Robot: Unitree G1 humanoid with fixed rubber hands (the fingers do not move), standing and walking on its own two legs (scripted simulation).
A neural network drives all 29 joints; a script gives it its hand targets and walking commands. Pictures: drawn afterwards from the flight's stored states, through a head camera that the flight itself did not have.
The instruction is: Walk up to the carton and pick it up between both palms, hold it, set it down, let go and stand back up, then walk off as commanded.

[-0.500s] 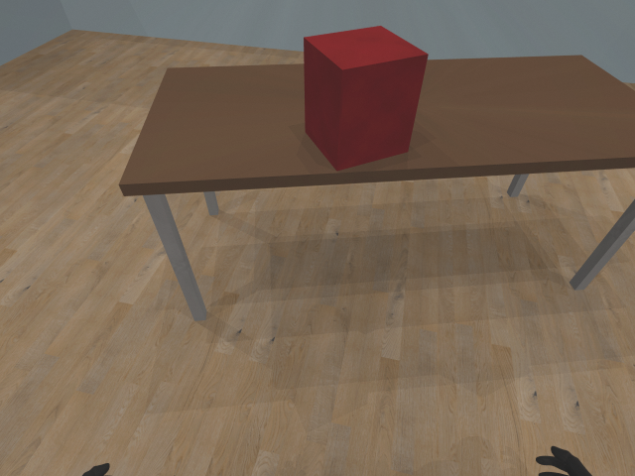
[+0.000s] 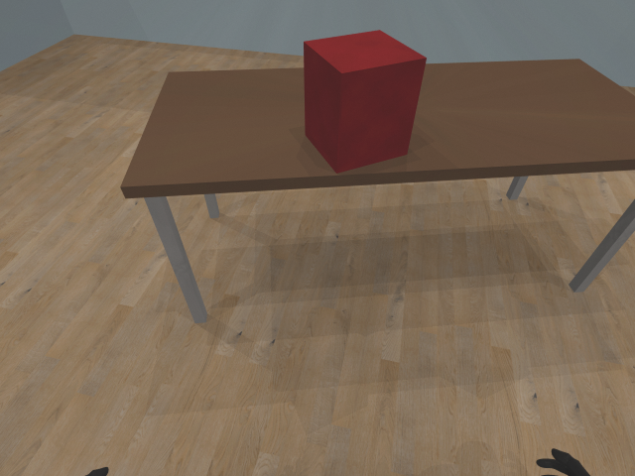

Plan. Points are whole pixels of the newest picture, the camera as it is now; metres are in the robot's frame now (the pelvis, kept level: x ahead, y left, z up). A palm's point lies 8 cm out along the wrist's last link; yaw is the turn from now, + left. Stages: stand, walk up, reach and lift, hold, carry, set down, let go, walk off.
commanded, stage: stand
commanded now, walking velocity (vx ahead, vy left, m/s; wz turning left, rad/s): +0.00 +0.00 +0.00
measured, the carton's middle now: (358, 101) +0.97 -0.09 +0.03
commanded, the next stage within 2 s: none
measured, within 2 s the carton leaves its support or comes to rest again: neither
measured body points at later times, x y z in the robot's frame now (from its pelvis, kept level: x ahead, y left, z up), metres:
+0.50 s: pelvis +0.00 +0.00 +0.00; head +0.00 +0.00 +0.45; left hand +0.12 +0.32 -0.10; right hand +0.13 -0.32 -0.08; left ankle +0.04 +0.13 -0.72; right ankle +0.03 -0.12 -0.72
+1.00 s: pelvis +0.00 +0.00 +0.00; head +0.00 +0.00 +0.45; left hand +0.12 +0.32 -0.10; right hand +0.14 -0.32 -0.08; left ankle +0.04 +0.13 -0.72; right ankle +0.03 -0.12 -0.72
